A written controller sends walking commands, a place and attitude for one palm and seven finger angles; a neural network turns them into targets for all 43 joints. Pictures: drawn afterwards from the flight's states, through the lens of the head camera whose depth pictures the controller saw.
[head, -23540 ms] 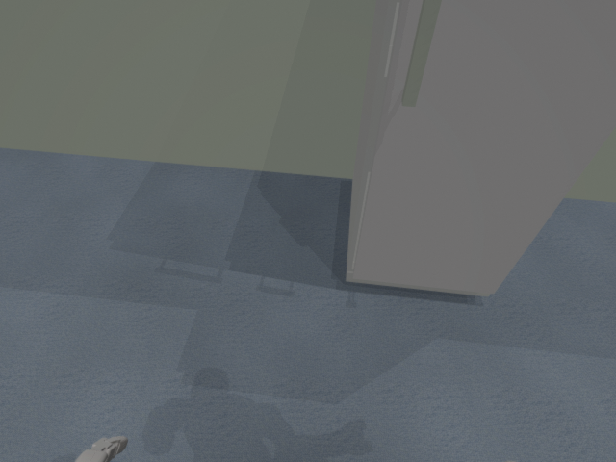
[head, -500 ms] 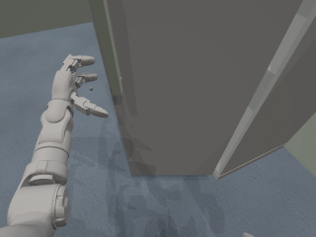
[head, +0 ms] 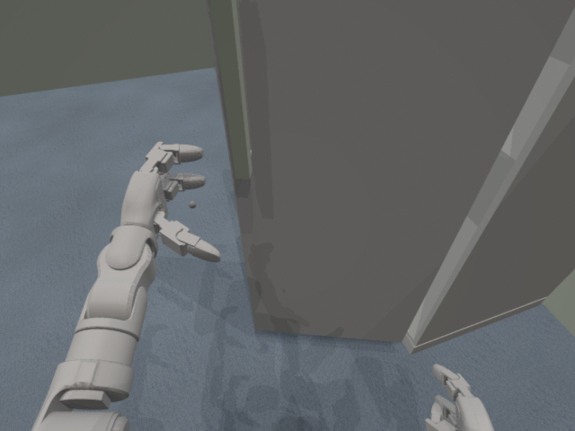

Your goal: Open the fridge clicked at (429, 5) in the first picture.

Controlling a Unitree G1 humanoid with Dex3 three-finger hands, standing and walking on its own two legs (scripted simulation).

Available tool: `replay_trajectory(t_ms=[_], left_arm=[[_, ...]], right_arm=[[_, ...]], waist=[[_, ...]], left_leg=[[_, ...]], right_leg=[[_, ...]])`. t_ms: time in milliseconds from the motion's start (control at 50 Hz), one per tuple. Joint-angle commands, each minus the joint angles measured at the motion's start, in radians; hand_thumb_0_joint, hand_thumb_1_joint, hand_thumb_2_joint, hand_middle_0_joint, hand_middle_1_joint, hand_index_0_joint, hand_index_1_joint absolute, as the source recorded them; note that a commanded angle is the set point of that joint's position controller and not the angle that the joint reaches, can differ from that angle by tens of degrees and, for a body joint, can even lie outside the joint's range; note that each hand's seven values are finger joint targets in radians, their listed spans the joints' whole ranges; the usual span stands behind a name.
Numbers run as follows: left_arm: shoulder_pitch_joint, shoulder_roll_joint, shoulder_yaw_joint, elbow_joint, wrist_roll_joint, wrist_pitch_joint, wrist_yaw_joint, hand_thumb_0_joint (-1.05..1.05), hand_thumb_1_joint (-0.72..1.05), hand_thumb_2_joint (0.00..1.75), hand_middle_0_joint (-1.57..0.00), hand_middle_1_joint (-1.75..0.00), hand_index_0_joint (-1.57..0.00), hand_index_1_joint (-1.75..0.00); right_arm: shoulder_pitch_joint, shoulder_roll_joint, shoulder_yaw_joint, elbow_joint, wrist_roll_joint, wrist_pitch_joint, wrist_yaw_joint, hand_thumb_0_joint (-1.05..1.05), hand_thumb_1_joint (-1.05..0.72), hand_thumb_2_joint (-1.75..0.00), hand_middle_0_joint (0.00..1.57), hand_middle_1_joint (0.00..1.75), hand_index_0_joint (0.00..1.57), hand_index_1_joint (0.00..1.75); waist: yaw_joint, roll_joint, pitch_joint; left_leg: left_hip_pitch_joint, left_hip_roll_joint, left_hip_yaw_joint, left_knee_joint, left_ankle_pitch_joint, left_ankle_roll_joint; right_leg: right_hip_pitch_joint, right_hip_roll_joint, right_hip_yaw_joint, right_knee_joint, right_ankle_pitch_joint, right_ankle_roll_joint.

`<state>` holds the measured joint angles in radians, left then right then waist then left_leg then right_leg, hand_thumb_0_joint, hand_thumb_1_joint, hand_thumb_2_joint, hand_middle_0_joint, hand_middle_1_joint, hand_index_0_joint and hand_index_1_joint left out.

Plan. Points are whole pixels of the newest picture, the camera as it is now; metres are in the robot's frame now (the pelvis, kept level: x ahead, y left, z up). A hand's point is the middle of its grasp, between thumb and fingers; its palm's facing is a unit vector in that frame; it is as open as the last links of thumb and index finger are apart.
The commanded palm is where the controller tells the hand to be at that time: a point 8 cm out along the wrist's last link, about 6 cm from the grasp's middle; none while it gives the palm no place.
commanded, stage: slip the hand off the handle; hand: left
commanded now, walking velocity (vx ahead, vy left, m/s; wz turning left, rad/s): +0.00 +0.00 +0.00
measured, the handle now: (235, 66) +0.56 +0.13 +0.26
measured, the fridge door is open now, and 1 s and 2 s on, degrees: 65 65 65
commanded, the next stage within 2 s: draw the hand back to the body in 0.12 s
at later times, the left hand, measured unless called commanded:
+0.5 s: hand (175, 215) +0.33 +0.18 +0.16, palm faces +0.27 -0.96 -0.03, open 14.7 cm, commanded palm +0.29 +0.23 +0.17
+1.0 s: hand (108, 264) +0.26 +0.24 +0.15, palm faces +0.37 -0.90 -0.25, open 13.1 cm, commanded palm +0.21 +0.27 +0.17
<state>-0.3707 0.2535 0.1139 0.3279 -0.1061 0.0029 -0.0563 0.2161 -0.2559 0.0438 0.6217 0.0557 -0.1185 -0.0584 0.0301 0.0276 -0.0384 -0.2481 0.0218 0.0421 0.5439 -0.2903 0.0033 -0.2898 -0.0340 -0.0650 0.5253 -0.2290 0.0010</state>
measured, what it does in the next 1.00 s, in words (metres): stands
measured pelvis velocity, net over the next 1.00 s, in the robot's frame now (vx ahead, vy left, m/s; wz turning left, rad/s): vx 0.01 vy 0.00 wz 0.01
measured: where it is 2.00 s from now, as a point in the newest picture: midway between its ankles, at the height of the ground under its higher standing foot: outside the picture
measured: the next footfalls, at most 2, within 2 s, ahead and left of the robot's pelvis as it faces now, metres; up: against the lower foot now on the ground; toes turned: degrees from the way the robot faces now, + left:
none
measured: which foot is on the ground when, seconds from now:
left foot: down 0.00-1.00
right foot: down 0.00-1.00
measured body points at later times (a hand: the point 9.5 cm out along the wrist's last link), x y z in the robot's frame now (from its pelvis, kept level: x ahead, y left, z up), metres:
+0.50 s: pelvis +0.01 -0.01 +0.00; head -0.02 -0.03 +0.45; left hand +0.31 +0.23 +0.16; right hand +0.19 -0.24 -0.08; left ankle +0.00 +0.12 -0.73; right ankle +0.03 -0.12 -0.73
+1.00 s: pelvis +0.01 +0.00 +0.01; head -0.01 -0.02 +0.46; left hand +0.23 +0.28 +0.17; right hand +0.20 -0.22 -0.07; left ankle +0.00 +0.12 -0.73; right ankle +0.03 -0.12 -0.73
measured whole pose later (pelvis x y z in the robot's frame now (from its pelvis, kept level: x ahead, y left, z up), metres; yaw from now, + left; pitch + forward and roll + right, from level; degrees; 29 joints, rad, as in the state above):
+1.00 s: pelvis +0.01 +0.00 +0.01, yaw +0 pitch -4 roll +0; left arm 0.14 0.31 0.21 -0.16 -0.09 0.00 0.07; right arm 0.20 -0.24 0.05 0.65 0.00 -0.14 -0.08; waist 0.08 0.05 0.02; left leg -0.11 0.03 0.03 0.45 -0.26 0.00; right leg -0.15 -0.02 -0.07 0.43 -0.20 0.00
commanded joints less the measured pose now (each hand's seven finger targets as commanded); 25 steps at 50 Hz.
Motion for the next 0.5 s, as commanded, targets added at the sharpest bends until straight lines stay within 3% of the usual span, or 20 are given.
replay_trajectory(t_ms=[0,60,80,120,220,240,260,280,300,340,360,380,440,480], left_arm=[[-0.482,0.174,0.048,-0.275,0.003,-0.066,0.022,0.0,-0.55,0.2,-0.25,-1.15,-0.25,-1.15],[-0.502,0.227,0.087,-0.196,0.007,-0.032,0.034,0.0,-0.55,0.2,-0.25,-1.15,-0.25,-1.15],[-0.495,0.207,0.074,-0.183,0.005,-0.02,0.032,0.0,-0.55,0.2,-0.25,-1.15,-0.25,-1.15],[-0.501,0.206,0.076,-0.191,0.004,-0.013,0.027,0.0,-0.55,0.2,-0.25,-1.15,-0.25,-1.15],[-0.412,0.169,0.067,-0.212,-0.015,-0.034,-0.006,0.0,-0.55,0.2,-0.25,-1.15,-0.25,-1.15],[-0.42,0.098,0.251,-0.143,-0.245,0.038,0.057,0.0,-0.55,0.2,-0.25,-1.15,-0.25,-1.15],[-0.408,0.062,0.192,-0.192,-0.242,0.081,0.076,0.0,-0.55,0.2,-0.25,-1.15,-0.25,-1.15],[-0.37,0.079,0.231,-0.219,-0.243,0.113,0.093,0.0,-0.55,0.2,-0.25,-1.15,-0.25,-1.15],[-0.3,0.102,0.238,-0.247,-0.203,0.133,0.115,0.0,-0.55,0.2,-0.25,-1.15,-0.25,-1.15],[-0.177,0.116,0.182,-0.336,-0.072,0.151,0.16,0.0,-0.55,0.2,-0.25,-1.15,-0.25,-1.15],[-0.143,0.084,0.121,-0.398,-0.023,0.153,0.17,0.0,-0.55,0.2,-0.25,-1.15,-0.25,-1.15],[-0.153,0.071,0.087,-0.467,-0.001,0.15,0.172,0.0,-0.55,0.2,-0.25,-1.15,-0.25,-1.15],[-0.165,0.104,0.125,-0.582,-0.056,0.135,0.137,0.0,-0.55,0.2,-0.25,-1.15,-0.25,-1.15],[-0.205,0.14,0.171,-0.614,-0.101,0.121,0.109,0.0,-0.55,0.2,-0.25,-1.15,-0.25,-1.15]], right_arm=[[-0.106,-0.107,-0.035,-0.125,-0.005,-0.067,-0.015,0.0,-0.9,-0.9,0.2,0.3,0.2,0.3],[-0.111,-0.11,-0.026,-0.105,-0.007,-0.054,-0.029,0.0,-0.9,-0.9,0.2,0.3,0.2,0.3],[-0.117,-0.105,-0.024,-0.107,-0.007,-0.052,-0.031,0.0,-0.9,-0.9,0.2,0.3,0.2,0.3],[-0.122,-0.101,-0.024,-0.111,-0.008,-0.05,-0.034,0.0,-0.9,-0.9,0.2,0.3,0.2,0.3],[-0.105,-0.103,-0.033,-0.121,-0.009,-0.063,-0.023,0.0,-0.9,-0.9,0.2,0.3,0.2,0.3],[-0.148,-0.089,-0.034,-0.117,0.013,-0.073,-0.028,0.0,-0.9,-0.9,0.2,0.3,0.2,0.3],[-0.152,-0.092,-0.024,-0.11,0.007,-0.082,-0.027,0.0,-0.9,-0.9,0.2,0.3,0.2,0.3],[-0.148,-0.094,-0.031,-0.109,0.006,-0.084,-0.026,0.0,-0.9,-0.9,0.2,0.3,0.2,0.3],[-0.148,-0.095,-0.033,-0.114,0.001,-0.082,-0.021,0.0,-0.9,-0.9,0.2,0.3,0.2,0.3],[-0.146,-0.095,-0.036,-0.131,-0.009,-0.068,0.001,0.0,-0.9,-0.9,0.2,0.3,0.2,0.3],[-0.147,-0.09,-0.035,-0.142,-0.011,-0.062,0.012,0.0,-0.9,-0.9,0.2,0.3,0.2,0.3],[-0.144,-0.089,-0.038,-0.148,-0.012,-0.059,0.017,0.0,-0.9,-0.9,0.2,0.3,0.2,0.3],[-0.165,-0.097,-0.04,-0.156,-0.014,-0.058,-0.007,0.0,-0.9,-0.9,0.2,0.3,0.2,0.3],[-0.182,-0.095,-0.033,-0.147,-0.015,-0.073,-0.028,0.0,-0.9,-0.9,0.2,0.3,0.2,0.3]], waist=[[-0.025,-0.014,-0.21],[-0.032,-0.049,-0.155],[-0.025,-0.045,-0.162],[-0.015,-0.003,-0.208],[0.0,-0.022,-0.287],[0.064,-0.083,-0.323],[0.055,-0.103,-0.303],[0.063,-0.098,-0.297],[0.072,-0.082,-0.285],[0.072,-0.017,-0.249],[0.06,0.012,-0.226],[0.046,-0.002,-0.218],[0.027,-0.109,-0.223],[0.021,-0.129,-0.225]], left_leg=[[0.061,-0.021,-0.042,-0.101,0.081,0.02],[0.019,-0.026,-0.04,-0.113,0.022,0.022],[0.017,-0.029,-0.035,-0.115,0.019,0.022],[0.036,-0.032,-0.033,-0.112,0.06,0.02],[0.07,-0.028,-0.026,-0.09,0.206,0.018],[0.028,-0.038,-0.041,-0.09,0.197,0.005],[0.038,-0.032,-0.032,-0.101,0.194,0.004],[0.037,-0.033,-0.03,-0.106,0.208,0.001],[0.04,-0.032,-0.019,-0.106,0.245,0.005],[0.05,-0.027,-0.003,-0.107,0.316,0.011],[0.058,-0.022,0.003,-0.108,0.337,0.014],[0.068,-0.02,0.0,-0.108,0.345,0.015],[0.088,-0.016,-0.003,-0.107,0.275,0.026],[0.093,-0.022,-0.004,-0.111,0.209,0.028]], right_leg=[[0.069,0.033,0.029,-0.087,0.049,-0.019],[0.069,0.025,0.044,-0.119,-0.015,-0.011],[0.077,0.023,0.046,-0.123,-0.021,-0.012],[0.104,0.021,0.044,-0.114,0.022,-0.017],[0.157,0.028,0.03,-0.074,0.201,-0.021],[0.231,0.028,0.019,-0.095,0.188,-0.028],[0.237,0.022,0.023,-0.099,0.196,-0.02],[0.244,0.022,0.02,-0.101,0.21,-0.02],[0.236,0.022,0.017,-0.092,0.242,-0.018],[0.222,0.019,0.014,-0.068,0.297,-0.02],[0.203,0.016,0.012,-0.061,0.312,-0.021],[0.198,0.018,0.008,-0.059,0.319,-0.022],[0.205,0.03,0.015,-0.088,0.263,-0.01],[0.199,0.033,0.026,-0.108,0.193,-0.002]])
